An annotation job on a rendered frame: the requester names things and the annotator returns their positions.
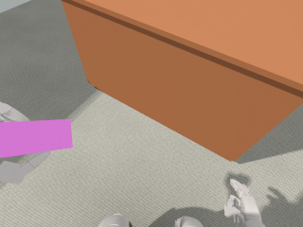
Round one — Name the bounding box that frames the table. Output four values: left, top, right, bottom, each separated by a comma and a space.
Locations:
62, 0, 303, 162

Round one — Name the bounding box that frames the robot left thigh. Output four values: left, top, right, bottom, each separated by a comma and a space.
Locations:
98, 215, 130, 227

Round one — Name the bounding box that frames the left robot hand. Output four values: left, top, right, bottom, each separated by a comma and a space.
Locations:
0, 101, 50, 184

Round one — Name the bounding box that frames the robot right thigh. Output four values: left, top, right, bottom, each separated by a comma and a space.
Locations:
173, 216, 204, 227

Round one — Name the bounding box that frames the sponge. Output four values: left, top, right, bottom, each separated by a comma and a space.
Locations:
0, 119, 73, 158

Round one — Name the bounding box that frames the robot thigh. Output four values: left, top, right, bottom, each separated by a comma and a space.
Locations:
98, 215, 130, 227
173, 216, 204, 227

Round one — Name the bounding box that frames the right robot hand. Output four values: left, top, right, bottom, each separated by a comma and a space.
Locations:
224, 179, 262, 227

